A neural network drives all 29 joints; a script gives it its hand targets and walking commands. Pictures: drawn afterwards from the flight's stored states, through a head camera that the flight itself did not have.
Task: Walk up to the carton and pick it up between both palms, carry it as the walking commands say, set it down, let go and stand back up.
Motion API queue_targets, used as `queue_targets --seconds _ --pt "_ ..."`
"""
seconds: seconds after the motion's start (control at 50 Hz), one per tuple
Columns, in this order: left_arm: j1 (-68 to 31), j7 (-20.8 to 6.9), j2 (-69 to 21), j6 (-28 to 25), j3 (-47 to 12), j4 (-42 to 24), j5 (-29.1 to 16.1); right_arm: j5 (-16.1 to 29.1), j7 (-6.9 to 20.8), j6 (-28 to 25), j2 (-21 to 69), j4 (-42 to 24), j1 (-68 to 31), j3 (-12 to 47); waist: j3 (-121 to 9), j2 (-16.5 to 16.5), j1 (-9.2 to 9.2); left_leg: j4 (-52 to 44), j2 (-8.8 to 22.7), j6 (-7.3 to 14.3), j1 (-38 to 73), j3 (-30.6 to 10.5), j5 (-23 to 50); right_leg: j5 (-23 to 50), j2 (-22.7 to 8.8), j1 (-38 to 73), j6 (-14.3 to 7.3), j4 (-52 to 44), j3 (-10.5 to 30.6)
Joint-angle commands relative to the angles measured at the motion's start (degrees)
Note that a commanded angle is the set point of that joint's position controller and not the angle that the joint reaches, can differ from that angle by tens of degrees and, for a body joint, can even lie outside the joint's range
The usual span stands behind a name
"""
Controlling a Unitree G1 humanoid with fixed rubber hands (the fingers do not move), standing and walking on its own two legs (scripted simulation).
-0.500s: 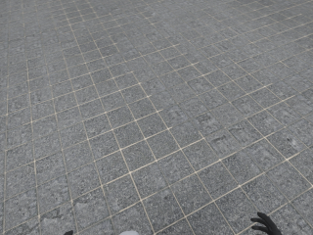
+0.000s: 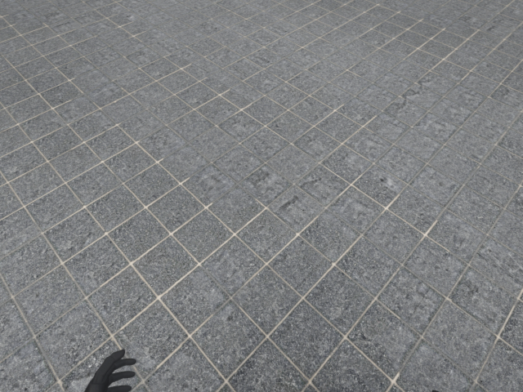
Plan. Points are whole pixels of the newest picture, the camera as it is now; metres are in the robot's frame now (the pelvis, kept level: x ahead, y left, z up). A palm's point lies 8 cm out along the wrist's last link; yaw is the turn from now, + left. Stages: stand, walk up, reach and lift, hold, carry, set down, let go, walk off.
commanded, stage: walk up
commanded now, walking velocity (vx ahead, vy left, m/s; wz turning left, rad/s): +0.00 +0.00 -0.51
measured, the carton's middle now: out of the picture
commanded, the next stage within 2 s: none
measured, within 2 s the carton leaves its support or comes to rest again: neither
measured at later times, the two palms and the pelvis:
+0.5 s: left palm out of the picture +0.12 +0.26 -0.13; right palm out of the picture +0.04 -0.27 -0.09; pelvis -0.02 +0.02 +0.00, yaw -15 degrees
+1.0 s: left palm (168, 382) +0.16 +0.16 -0.08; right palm out of the picture -0.12 -0.32 -0.12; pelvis -0.07 -0.03 +0.01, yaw -30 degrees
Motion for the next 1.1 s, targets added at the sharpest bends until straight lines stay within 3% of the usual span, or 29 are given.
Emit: queue_targets --seconds 0.0,0.02,0.04,0.06,0.08,0.1,0.14,0.28,0.32,0.36,0.38,0.4,0.42,0.44,0.46,0.48,0.52,0.68,0.74,0.78,0.8,0.82,0.84,0.86,0.88,0.92,0.96,1.08 --pt "6.65 0.61 7.27 -1.99 2.2 -1.62 0.6 0.54 0.26 0.28 -8.62 -2.53 2.53 -2.23 -10.58 3.82 3.0 6.26 6.55 4.07 -0.79 -2.9 21.6 15.45 -4.38 12.47 -3.07 -11.5 0.99" --pt "8.09 0.8 11.97 -2.61 3.43 -2.28 0.24 0.79 0.45 0.43 -5.61 -4.78 1.7 -1.34 -9.96 -12.87 4.59 17.53 0.2 0.93 -16.09 -1.36 -9.22 36.94 -17.02 19.69 -7.84 -12.11 16.93" --pt "12.12 1.45 14.95 -2.73 4.44 -1.41 0.59 1.78 -0.17 1.16 -5.17 -6.48 -2.59 -0.58 -11.24 -19.36 6.24 26.63 -2.79 -1.27 -20.14 -5.55 -21.61 53.51 -23.92 17.31 -14.64 -11.68 27.05" --pt "11.22 2.11 12.77 -2.7 4.35 -1.46 0.28 1.85 -0.32 1.39 -5.89 -6.6 -3.97 -0.83 -10.02 -13.14 5.23 30.89 -1.52 -1.41 -19.64 -9.94 -19.78 54.36 -21.3 15.86 -14.99 -11.55 22.49" --pt "8.1 2.56 10.85 -2.47 4.03 -2.24 0.46 1.61 -0.27 1.23 -5.87 -6.24 -3.54 -0.83 -8.48 -10.62 3.83 31.0 -1.21 -1.61 -18.96 -10.44 -16.22 51.0 -18.58 13.27 -13.97 -11.35 19.08" --pt "5.32 2.82 9.09 -2.19 3.77 -2.74 0.71 1.17 -0.04 1.15 -6.08 -5.46 -2.38 -0.93 -8.06 -9.17 2.52 30.45 -1.48 -1.95 -17.84 -10.1 -11.91 47.68 -15.82 12.03 -12.75 -11.24 16.13" --pt "4.64 2.99 7.47 -1.91 3.27 -2.48 0.85 0.72 0.52 1.55 -5.87 -5.32 -1.57 -0.88 -7.52 -8.77 1.46 28.33 -2.88 -2.37 -15.77 -8.98 -8.15 47.37 -13.13 10.6 -11.4 -11.02 14.07" --pt "6.71 2.54 7.86 -1.72 3.23 -2.3 1.54 1.18 0.49 1.72 -4.23 -7.4 -4.95 -0.24 -6.28 -10.08 2.33 13.01 -6.33 -2.02 -9.74 -8.04 -6.36 35.75 -12.03 6.45 -11.85 -13.98 19.29" --pt "6.42 2.42 8.1 -1.6 3.43 -2.27 1.46 1.43 0.36 1.32 -3.68 -7.25 -4.19 0.04 -6.57 -10.82 1.7 7.17 -7.48 -1.26 -5.63 -7.69 -5.38 33.47 -11.28 4.65 -11.28 -14.25 20.76" --pt "5.77 2.27 7.6 -1.54 3.23 -2.3 1.02 1.4 -0.09 0.55 -3.41 -6.24 -1.38 0.38 -7.58 -9.08 -0.32 -3.33 -7.77 -0.56 2.95 -6.79 1.14 28.55 -8.38 0.94 -9.04 -11.38 19.71" --pt "5.83 2.13 6.28 -1.68 2.62 -2.62 0.73 1.1 -0.44 -0.1 -4.69 -5.51 1.06 0.17 -8.89 -5.65 -1.97 -9.94 -5.04 0.1 10.56 -7.68 6.83 22.6 -5.87 -4.29 -7.16 -7.57 17.97" --pt "7.41 2.06 3.04 -1.96 1.72 -3.23 0.75 0.61 -0.83 -0.5 -9.02 -5.19 2.3 -0.64 -9.64 5.39 -2.65 -15.22 5.34 2.08 15.58 -18.77 6.93 12.62 -0.65 -11.27 -4.65 1.89 13.6" --pt "5.39 2.26 1.99 -1.66 1.56 -5.86 1.41 -0.15 -0.67 -0.35 -13.44 -7.08 -0.51 -1.43 -8.05 18.82 -1.99 -18.82 20.22 9.6 11.58 -30.23 10.66 -10.16 3.02 -17.72 -1.74 15.08 4.62" --pt "4.77 2.5 3.5 -0.94 2.43 -4.9 1.29 0.06 -0.16 -0.36 -12.07 -7.57 -2.05 -0.77 -7.25 12.17 -0.64 -17.31 19.54 11.8 5.14 -27.46 11.96 -10.36 0.06 -14.98 -1.39 25.61 5.91" --pt "5.97 2.09 3.53 -0.61 2.57 -4.34 1.32 -0.35 -0.17 -0.47 -10.19 -8.41 -4.64 -0.07 -6.83 8.0 0.8 -16.73 16.78 10.73 1.5 -23.65 11.72 -7.13 0.04 -13.76 -1.32 30.78 6.4" --pt "7.3 1.55 3.81 -0.32 2.63 -3.26 1.2 -0.59 -0.34 -0.45 -8.25 -8.62 -6.97 0.45 -6.02 6.63 1.69 -16.44 13.74 9.27 -0.01 -18.66 10.6 -3.17 -0.13 -13.23 -1.01 33.62 6.22" --pt "8.31 0.75 3.76 -0.02 2.29 -2.01 0.97 -0.9 -0.7 -0.75 -6.49 -7.8 -7.0 0.56 -4.87 9.17 1.73 -15.45 10.06 7.07 1.6 -12.31 11.27 0.4 -0.34 -13.97 0.12 31.29 4.36" --pt "1.64 0.35 1.45 -0.29 1.24 -4.74 0.76 -0.22 -0.3 -0.25 -8.26 -4.64 0.63 -0.89 -5.56 11.46 -0.75 -12.19 11.41 7.94 6.29 -7.52 18.41 -3.7 0.65 -9.34 1.72 10.87 -0.51" --pt "3.31 0.36 1.71 -0.8 1.13 -4.72 0.46 0.07 -0.25 0.08 -9.58 -4.86 0.65 -1.93 -7.15 12.05 0.21 -9.92 12.12 7.01 5.84 -6.6 20.06 -2.04 1.15 -3.22 1.04 2.33 -1.89" --pt "7.81 0.63 2.91 -1.51 1.57 -3.3 0.51 0.46 -0.03 0.5 -9.44 -5.4 -0.44 -2.21 -8.61 9.81 2.98 -4.44 10.32 4.53 1.65 -4.03 15.29 5.32 0.56 5.9 -0.44 -7.45 -2.35" --pt "10.91 0.9 5.78 -2.12 2.21 -2.65 1.04 0.56 0.33 0.61 -7.5 -6.15 -0.74 -1.64 -9.01 2.91 4.64 3.79 6.68 2.44 -4.62 -1.08 8.63 10.84 -3.74 12.25 -2.62 -11.9 1.93" --pt "13.17 1.18 12.57 -2.44 3.81 -3.35 2.13 0.84 0.43 1.17 -4.38 -9.45 -3.63 -0.26 -7.58 -17.46 7.41 19.37 -2.65 -1.86 -19.56 1.23 -14.42 23.12 -19.38 14.37 -9.14 -18.03 25.77" --pt "13.38 1.59 13.81 -2.37 3.63 -3.16 2.04 0.52 -0.2 1.98 -5.09 -10.23 -6.3 -0.12 -6.72 -14.9 6.63 28.48 -2.79 -3.18 -22.01 -5.78 -18.49 30.07 -21.81 10.63 -13.29 -18.3 30.2" --pt "10.38 1.91 12.39 -2.46 3.62 -3.96 1.57 0.6 -0.2 2.04 -5.72 -9.88 -5.35 -0.7 -5.72 -11.53 5.03 32.66 -2.54 -3.21 -22.82 -8.96 -16.03 31.06 -20.66 9.64 -13.9 -17.85 26.86" --pt "7.03 2.13 10.67 -2.48 3.47 -4.58 1.32 0.58 -0.12 1.91 -6.12 -9.21 -4.36 -1.1 -4.89 -9.22 3.48 33.79 -2.6 -2.81 -22.75 -10.38 -11.79 31.04 -18.34 8.77 -12.87 -17.31 23.25" --pt "5.03 2.49 7.61 -2.88 3.11 -4.79 0.83 0.51 0.44 1.86 -6.42 -7.71 -1.66 -1.73 -7.15 -8.17 1.49 34.99 -3.34 -2.34 -20.99 -10.0 -4.56 36.61 -13.75 9.9 -10.93 -14.45 17.66" --pt "6.69 2.51 6.42 -3.33 2.99 -4.38 0.76 0.49 0.61 2.06 -5.72 -7.69 -1.97 -1.52 -8.86 -8.31 1.43 35.01 -4.62 -2.37 -19.77 -9.47 -2.79 39.62 -12.44 9.63 -10.35 -13.69 16.15" --pt "10.97 2.56 6.96 -3.56 3.37 -4.07 1.15 1.02 0.66 2.48 -5.16 -8.59 -6.52 -1.22 -7.56 -8.63 3.26 28.12 -5.74 -2.23 -21.08 -10.14 -2.1 34.13 -12.3 9.65 -11.02 -15.65 21.06"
